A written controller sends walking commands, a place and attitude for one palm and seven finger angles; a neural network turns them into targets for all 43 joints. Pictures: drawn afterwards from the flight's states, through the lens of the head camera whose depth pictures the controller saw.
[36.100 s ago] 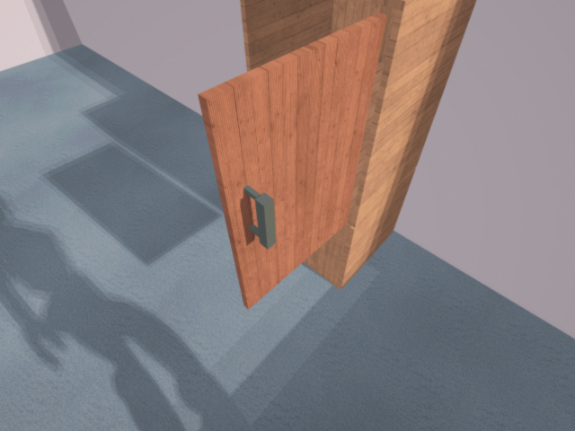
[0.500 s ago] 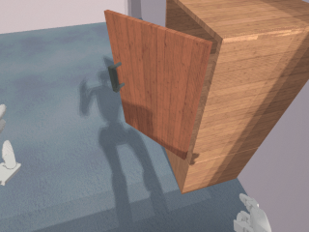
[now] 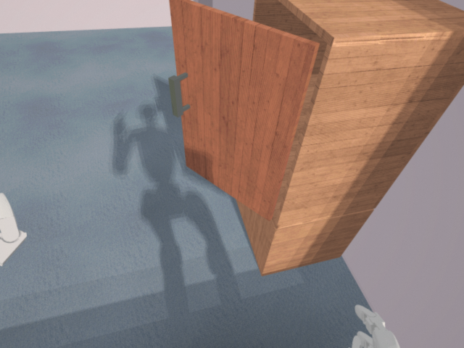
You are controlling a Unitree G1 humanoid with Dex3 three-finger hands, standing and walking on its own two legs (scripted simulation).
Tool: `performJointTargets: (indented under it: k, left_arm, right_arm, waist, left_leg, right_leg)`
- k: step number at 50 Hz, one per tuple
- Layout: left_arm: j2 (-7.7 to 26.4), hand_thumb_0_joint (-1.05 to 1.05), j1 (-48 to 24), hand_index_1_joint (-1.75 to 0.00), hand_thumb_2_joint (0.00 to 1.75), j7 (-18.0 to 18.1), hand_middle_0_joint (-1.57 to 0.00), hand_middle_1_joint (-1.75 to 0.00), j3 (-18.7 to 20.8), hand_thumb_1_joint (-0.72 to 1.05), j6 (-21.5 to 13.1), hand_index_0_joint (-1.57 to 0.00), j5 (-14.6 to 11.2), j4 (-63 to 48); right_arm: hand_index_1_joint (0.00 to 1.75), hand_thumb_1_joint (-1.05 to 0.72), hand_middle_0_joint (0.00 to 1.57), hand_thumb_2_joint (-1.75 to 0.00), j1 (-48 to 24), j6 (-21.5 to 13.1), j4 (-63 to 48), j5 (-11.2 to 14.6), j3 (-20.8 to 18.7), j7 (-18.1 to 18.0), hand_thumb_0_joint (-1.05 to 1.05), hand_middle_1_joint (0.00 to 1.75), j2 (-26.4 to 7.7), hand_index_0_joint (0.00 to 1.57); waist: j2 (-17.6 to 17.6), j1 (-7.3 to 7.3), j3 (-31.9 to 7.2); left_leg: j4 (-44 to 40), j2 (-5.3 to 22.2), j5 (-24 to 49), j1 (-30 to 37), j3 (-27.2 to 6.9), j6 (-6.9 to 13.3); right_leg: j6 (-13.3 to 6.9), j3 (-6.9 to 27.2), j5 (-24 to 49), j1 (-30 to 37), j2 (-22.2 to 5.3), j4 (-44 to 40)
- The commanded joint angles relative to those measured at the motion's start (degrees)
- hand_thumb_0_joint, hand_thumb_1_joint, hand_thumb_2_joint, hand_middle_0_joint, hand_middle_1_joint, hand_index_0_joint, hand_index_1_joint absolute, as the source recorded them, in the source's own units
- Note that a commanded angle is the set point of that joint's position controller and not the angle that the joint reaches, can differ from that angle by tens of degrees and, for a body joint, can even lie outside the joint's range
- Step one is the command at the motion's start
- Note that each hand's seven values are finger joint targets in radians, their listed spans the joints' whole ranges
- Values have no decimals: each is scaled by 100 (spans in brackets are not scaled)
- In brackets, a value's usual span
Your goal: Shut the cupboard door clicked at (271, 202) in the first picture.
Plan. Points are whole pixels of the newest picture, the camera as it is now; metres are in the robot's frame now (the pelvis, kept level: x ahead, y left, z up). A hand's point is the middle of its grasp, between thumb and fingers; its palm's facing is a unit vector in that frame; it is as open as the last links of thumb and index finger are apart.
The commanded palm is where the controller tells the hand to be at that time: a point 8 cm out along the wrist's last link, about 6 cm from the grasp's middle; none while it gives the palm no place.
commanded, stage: step back with the hand held close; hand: left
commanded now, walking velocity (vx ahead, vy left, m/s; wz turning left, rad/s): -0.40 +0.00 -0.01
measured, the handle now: (181, 94) +0.78 +0.19 +0.02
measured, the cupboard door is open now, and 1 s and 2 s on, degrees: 36 36 36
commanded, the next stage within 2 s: stop stepping back and stand still in 0.74 s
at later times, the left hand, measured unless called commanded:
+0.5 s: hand out of the picture +0.11 +0.27 +0.19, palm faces +0.50 -0.73 -0.46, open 7.4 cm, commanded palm +0.03 +0.31 +0.19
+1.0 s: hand out of the picture -0.02 +0.26 +0.19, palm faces +0.38 -0.82 -0.43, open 7.4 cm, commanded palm -0.08 +0.30 +0.19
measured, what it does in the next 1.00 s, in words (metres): walks backwards: right foot, then left foot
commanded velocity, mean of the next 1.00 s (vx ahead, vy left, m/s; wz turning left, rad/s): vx -0.27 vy -0.01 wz -0.10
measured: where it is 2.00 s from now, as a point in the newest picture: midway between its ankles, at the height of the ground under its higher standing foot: outside the picture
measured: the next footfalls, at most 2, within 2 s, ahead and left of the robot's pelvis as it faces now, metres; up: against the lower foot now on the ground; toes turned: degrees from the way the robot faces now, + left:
right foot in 0.64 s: -0.10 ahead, -0.15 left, +0.00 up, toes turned +8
left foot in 0.78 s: +0.00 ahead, +0.09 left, +0.00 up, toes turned +10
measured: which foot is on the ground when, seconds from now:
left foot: down 0.00-0.66, up 0.68-0.76, down 0.78-1.00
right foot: down 0.00-0.44, up 0.46-0.62, down 0.64-0.80, up 0.82-1.00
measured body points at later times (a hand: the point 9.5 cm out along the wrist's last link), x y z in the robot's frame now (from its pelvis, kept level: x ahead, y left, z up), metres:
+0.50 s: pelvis -0.08 +0.00 +0.00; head -0.07 +0.02 +0.45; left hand +0.07 +0.31 +0.22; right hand +0.11 -0.24 -0.07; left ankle +0.07 +0.10 -0.72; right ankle +0.01 -0.14 -0.70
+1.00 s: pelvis -0.22 +0.00 +0.02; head -0.23 +0.03 +0.46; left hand -0.05 +0.30 +0.21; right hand -0.04 -0.22 -0.03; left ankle -0.05 +0.09 -0.71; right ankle -0.28 -0.10 -0.70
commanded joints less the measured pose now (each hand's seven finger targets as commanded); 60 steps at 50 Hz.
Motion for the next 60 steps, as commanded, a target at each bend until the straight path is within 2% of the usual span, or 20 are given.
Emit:
performJointTargets:
  k: [1, 4, 7, 12, 16, 19, 22, 25, 28, 30, 32, 34, 37, 39, 42, 49, 50, 52, 55, 60]
  left_arm:
    - [1136, 0, -171, -30, 90, 164, -20, -30, 836, 90, -388, -20, 27, -1091]
    - [1210, 0, -53, -30, 90, 97, -20, -30, 1008, 90, -450, -20, 66, -1061]
    - [1161, 0, -16, -30, 90, 27, -20, -30, 959, 90, -487, -20, 6, -1071]
    - [1197, 0, -354, -30, 90, 55, -20, -30, 747, 90, -455, -20, -47, -1370]
    - [1320, 0, -255, -30, 90, 198, -20, -30, 744, 90, -397, -20, -106, -1192]
    - [1318, 0, -193, -30, 90, 238, -20, -30, 757, 90, -426, -20, -132, -1237]
    - [1217, 0, -166, -30, 90, 202, -20, -30, 922, 90, -457, -20, -115, -1399]
    - [1435, 0, -267, -30, 90, 134, -20, -30, 1090, 90, -452, -20, -224, -1541]
    - [1099, 0, 445, -30, 90, 110, -20, -30, 779, 90, -339, -20, -357, -1059]
    - [1215, 0, 148, -30, 90, 61, -20, -30, 726, 90, -386, -20, -348, -1167]
    - [1414, 0, -512, -30, 90, 125, -20, -30, 699, 90, -504, -20, -243, -1373]
    - [1324, 0, -1275, -30, 90, 171, -20, -30, 207, 90, -347, -20, -56, -1363]
    - [1379, 0, -1614, -30, 90, 99, -20, -30, 305, 90, -196, -20, -62, -1261]
    - [1243, 0, -1523, -30, 90, 34, -20, -30, 417, 90, -236, -20, -55, -1099]
    - [1111, 0, -518, -30, 90, -98, -20, -30, 684, 90, -287, -20, -180, -1071]
    - [1204, 0, 418, -30, 90, 9, -20, -30, 583, 90, 204, -20, -409, -1850]
    - [1555, 0, 457, -30, 90, 43, -20, -30, 876, 90, 242, -20, -376, -1844]
    - [1955, 0, -335, -30, 90, 163, -20, -30, 1057, 90, 202, -20, -353, -2064]
    - [1363, 0, -946, -30, 90, 237, -20, -30, 488, 90, 329, -20, -240, -1076]
    - [1044, 0, -1563, -30, 90, 297, -20, -30, -38, 90, 255, -20, -47, -328]
  right_arm:
    - [30, -90, 20, -90, -700, -411, -979, -17, -292, -103, 0, 30, -833, 20]
    - [30, -90, 20, -90, -762, -509, -1011, 3, -390, -97, 0, 30, -855, 20]
    - [30, -90, 20, -90, -693, -569, -933, -9, -373, -77, 0, 30, -813, 20]
    - [30, -90, 20, -90, -596, -603, -763, -75, -358, -10, 0, 30, -637, 20]
    - [30, -90, 20, -90, -573, -397, -631, -66, -343, 32, 0, 30, -503, 20]
    - [30, -90, 20, -90, -527, -303, -687, -22, -339, -7, 0, 30, -586, 20]
    - [30, -90, 20, -90, -780, -425, -822, -26, -374, -115, 0, 30, -700, 20]
    - [30, -90, 20, -90, -938, -665, -748, -10, -509, -65, 0, 30, -614, 20]
    - [30, -90, 20, -90, -952, -734, -658, 10, -441, 46, 0, 30, -524, 20]
    - [30, -90, 20, -90, -889, -670, -572, -61, -404, 55, 0, 30, -536, 20]
    - [30, -90, 20, -90, -799, -616, -473, -131, -295, 55, 0, 30, -373, 20]
    - [30, -90, 20, -90, -842, -609, -393, -44, -300, 53, 0, 30, -346, 20]
    - [30, -90, 20, -90, -873, -529, -370, -74, -193, -100, 0, 30, -399, 20]
    - [30, -90, 20, -90, -976, -513, -466, -23, -287, -139, 0, 30, -601, 20]
    - [30, -90, 20, -90, -1017, -563, -673, -142, -398, 21, 0, 30, -655, 20]
    - [30, -90, 20, -90, -730, -485, -1003, -68, -226, 133, 0, 30, -494, 20]
    - [30, -90, 20, -90, -650, -438, -964, -74, -235, 111, 0, 30, -457, 20]
    - [30, -90, 20, -90, -637, -311, -631, -148, -177, 82, 0, 30, -489, 20]
    - [30, -90, 20, -90, -539, -270, -508, -55, -210, -45, 0, 30, -590, 20]
    - [30, -90, 20, -90, -720, -436, -351, -86, -155, -210, 0, 30, -576, 20]
  waist:
    - [1015, 63, -427]
    - [1100, 95, -470]
    - [578, 46, -509]
    - [-236, -21, -545]
    - [-635, -101, -552]
    - [25, -159, -507]
    - [1745, 7, -702]
    - [1169, 99, -1152]
    - [1687, 110, -824]
    - [1190, 2, -544]
    - [-269, -34, -344]
    - [-1408, -47, -414]
    - [-337, -133, -124]
    - [1183, -3, -412]
    - [1762, 115, -1063]
    - [1323, 67, -866]
    - [681, 48, -843]
    - [-698, 48, -525]
    - [-496, -147, 295]
    - [-407, -60, 539]
  left_leg:
    - [-2373, 1022, -2474, -2624, -1324, 387]
    - [-2364, 1328, -2743, -3136, -1425, 516]
    - [-1788, 939, -2031, -2565, -1051, 333]
    - [-462, 254, -1624, -1141, -496, -61]
    - [33, 52, -949, 369, -352, -214]
    - [-719, 358, -1484, 284, -770, -51]
    - [-3006, 1823, -2877, -1899, -2172, 502]
    - [-2566, 1986, -1657, -949, -1482, 396]
    - [-2487, 1851, -1552, -324, -607, -38]
    - [-2098, 1670, -1572, 87, -383, -349]
    - [-177, 828, -441, 1272, 236, -678]
    - [881, 291, -146, 1618, 240, -626]
    - [-893, 362, 841, 1500, 105, -509]
    - [-2137, 1334, 1524, 836, -433, -201]
    - [-3491, 2425, -1869, -441, -1560, 217]
    - [-2523, 881, -1916, 295, 307, -802]
    - [-1456, 520, -1386, 442, 625, -780]
    - [1501, 387, -295, 246, -33, -561]
    - [2494, 461, -320, -174, -480, -537]
    - [-92, 382, -651, 478, 360, -237]
  right_leg:
    - [15, 464, -132, 2693, 229, 796]
    - [82, 520, 430, 3191, 481, 1376]
    - [-50, 911, 1022, 2675, 308, 979]
    - [-424, 2066, -493, 812, -616, -655]
    - [-518, 1832, -1721, -678, -905, -1610]
    - [-274, 1162, -2169, -800, -427, -1196]
    - [100, 204, -1102, 1535, 698, 1784]
    - [31, 321, -1790, 1307, 666, 2283]
    - [-185, -62, -2154, 1028, 393, 756]
    - [-357, 519, -2062, 594, 60, -405]
    - [-862, 2357, -1696, -1144, -1021, -1878]
    - [-805, 2279, -697, -1551, -1327, -2044]
    - [-273, 1161, 938, -902, -515, -873]
    - [71, 499, -29, 229, 456, 191]
    - [1, 375, -1952, 1377, 694, 2346]
    - [-307, -607, -2125, 1809, 675, -954]
    - [-564, -20, -2017, 1458, 120, -1533]
    - [-1492, 2253, -2623, -206, -1951, -2575]
    - [-1210, 1992, -4081, -1185, -1624, -2510]
    - [-925, 933, -3629, -326, -1186, -1822]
